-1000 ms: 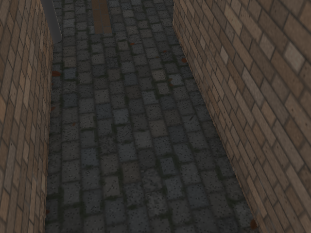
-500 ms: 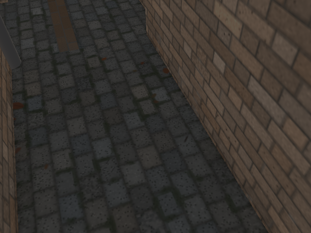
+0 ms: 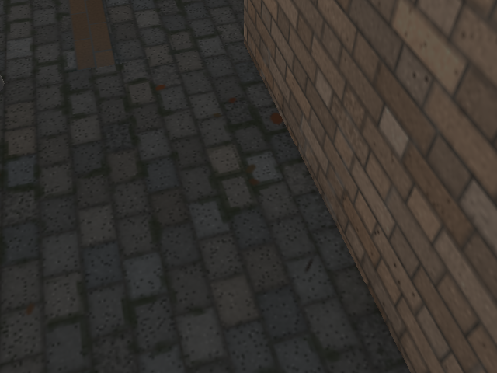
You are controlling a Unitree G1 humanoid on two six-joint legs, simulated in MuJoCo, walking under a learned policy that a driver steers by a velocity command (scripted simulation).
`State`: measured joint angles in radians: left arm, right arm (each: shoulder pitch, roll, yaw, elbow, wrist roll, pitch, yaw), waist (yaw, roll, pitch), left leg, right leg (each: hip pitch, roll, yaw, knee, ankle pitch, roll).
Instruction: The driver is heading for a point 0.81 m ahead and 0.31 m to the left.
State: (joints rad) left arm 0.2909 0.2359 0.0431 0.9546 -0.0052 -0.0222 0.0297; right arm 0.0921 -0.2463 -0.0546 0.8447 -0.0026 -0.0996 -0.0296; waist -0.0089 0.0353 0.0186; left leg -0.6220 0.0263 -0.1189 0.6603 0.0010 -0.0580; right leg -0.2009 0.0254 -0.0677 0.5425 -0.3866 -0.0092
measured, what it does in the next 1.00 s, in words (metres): walks ahead: left foot, then right foot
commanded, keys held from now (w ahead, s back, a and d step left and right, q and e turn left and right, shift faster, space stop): no key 0.22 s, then w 0.78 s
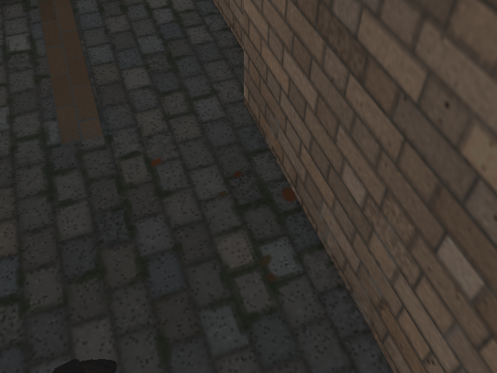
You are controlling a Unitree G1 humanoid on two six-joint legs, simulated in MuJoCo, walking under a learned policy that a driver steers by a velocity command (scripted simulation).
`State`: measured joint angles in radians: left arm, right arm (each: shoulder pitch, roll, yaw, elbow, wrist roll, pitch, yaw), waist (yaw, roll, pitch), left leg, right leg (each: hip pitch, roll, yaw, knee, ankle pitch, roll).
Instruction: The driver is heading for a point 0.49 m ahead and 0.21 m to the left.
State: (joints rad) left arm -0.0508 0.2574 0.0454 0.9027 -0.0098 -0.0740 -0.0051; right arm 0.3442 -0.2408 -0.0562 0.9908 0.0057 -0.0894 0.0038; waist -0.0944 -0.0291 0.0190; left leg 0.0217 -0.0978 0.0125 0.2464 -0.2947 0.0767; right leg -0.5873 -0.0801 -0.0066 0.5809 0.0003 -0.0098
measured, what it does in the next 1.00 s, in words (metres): walks ahead, turning left: right foot, then left foot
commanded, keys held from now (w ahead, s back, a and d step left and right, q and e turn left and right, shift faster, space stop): w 0.06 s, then w+q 0.52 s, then no key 0.42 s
